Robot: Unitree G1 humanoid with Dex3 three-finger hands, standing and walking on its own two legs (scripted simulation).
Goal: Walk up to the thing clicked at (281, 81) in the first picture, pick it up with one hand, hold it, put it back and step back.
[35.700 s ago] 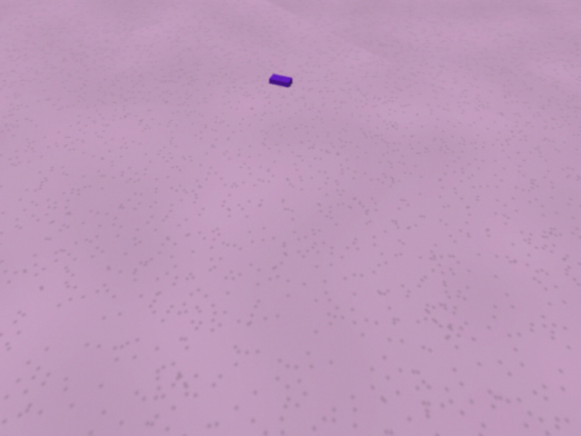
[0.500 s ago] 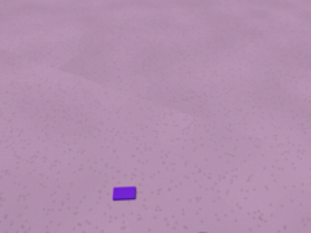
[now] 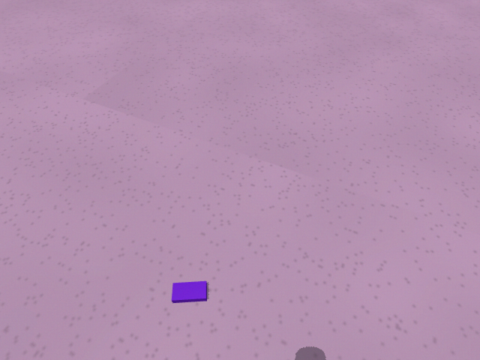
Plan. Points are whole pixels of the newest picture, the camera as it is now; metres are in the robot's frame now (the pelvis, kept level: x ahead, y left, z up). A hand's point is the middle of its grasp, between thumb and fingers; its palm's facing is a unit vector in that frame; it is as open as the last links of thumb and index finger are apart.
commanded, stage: step back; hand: left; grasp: from above
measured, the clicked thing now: (189, 291) +0.49 +0.22 -0.76
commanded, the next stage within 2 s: none
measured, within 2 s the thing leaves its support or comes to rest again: neither
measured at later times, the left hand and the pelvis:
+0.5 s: hand out of the picture +0.05 +0.30 -0.18, palm faces -0.12 -0.92 -0.37, open 7.4 cm; pelvis -0.08 +0.04 -0.01, yaw -4 degrees
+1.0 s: hand out of the picture -0.05 +0.29 -0.16, palm faces -0.05 -0.92 -0.38, open 7.4 cm; pelvis -0.20 +0.03 -0.03, yaw -2 degrees
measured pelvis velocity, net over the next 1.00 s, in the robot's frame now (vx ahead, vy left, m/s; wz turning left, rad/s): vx -0.20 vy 0.03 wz -0.03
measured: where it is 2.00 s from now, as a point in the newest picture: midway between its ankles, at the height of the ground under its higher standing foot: outside the picture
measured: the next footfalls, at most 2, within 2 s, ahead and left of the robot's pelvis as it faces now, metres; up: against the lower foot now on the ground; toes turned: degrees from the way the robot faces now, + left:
right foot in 0.64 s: -0.11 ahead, -0.10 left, +0.00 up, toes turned -2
left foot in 1.00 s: -0.17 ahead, +0.13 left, +0.00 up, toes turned -4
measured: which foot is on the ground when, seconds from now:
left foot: down 0.00-0.66, up 0.68-0.98, down 1.00-1.00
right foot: down 0.00-0.22, up 0.24-0.62, down 0.64-1.00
